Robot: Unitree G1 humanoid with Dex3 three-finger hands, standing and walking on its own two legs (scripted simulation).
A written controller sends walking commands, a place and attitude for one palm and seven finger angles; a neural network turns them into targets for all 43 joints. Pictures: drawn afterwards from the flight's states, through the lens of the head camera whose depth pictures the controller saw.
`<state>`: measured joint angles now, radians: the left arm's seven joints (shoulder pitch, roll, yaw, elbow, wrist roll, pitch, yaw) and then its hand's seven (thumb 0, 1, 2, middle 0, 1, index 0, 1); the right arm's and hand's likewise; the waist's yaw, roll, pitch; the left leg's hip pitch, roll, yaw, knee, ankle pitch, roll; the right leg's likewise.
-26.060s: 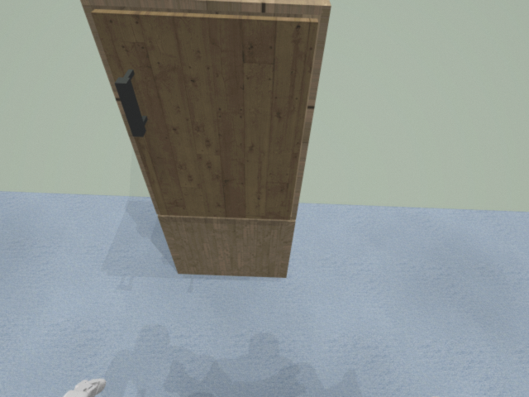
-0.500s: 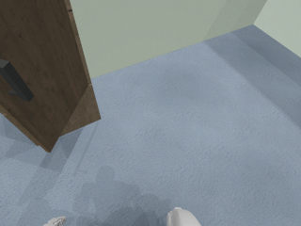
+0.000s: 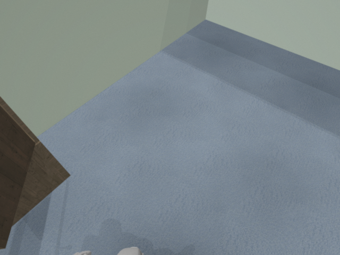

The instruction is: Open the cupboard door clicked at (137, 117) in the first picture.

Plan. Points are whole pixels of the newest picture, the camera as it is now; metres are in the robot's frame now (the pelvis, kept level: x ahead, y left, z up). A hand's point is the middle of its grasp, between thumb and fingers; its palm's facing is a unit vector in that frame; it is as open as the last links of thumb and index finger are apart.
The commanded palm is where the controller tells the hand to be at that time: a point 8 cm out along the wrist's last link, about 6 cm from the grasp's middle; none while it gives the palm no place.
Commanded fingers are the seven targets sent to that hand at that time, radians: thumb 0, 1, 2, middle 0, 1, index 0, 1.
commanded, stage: walk to a spot facing it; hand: left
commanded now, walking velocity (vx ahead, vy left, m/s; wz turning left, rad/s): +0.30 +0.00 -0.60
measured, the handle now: out of the picture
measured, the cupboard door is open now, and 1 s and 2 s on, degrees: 46 46 46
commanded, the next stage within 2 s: turn to face it in 1.38 s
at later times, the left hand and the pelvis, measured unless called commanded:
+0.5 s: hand (146, 173) +0.37 +0.10 -0.17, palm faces -0.39 -0.91 -0.16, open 7.4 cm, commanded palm none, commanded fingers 0.00 0.90 0.90 -0.20 -0.30 -0.20 -0.30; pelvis +0.17 -0.02 -0.02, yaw -18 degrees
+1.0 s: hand (159, 159) +0.43 +0.06 -0.17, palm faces -0.36 -0.91 -0.20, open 7.3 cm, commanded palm none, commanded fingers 0.00 0.90 0.90 -0.20 -0.30 -0.20 -0.30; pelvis +0.40 -0.12 -0.01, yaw -29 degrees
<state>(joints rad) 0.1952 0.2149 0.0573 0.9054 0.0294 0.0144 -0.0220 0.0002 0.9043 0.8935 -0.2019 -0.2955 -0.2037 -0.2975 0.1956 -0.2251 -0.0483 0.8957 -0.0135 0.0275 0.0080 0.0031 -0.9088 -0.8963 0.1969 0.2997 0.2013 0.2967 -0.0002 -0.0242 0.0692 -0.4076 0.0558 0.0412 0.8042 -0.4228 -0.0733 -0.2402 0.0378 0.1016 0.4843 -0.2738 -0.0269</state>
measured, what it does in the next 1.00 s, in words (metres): walks ahead, turning right: left foot, then right foot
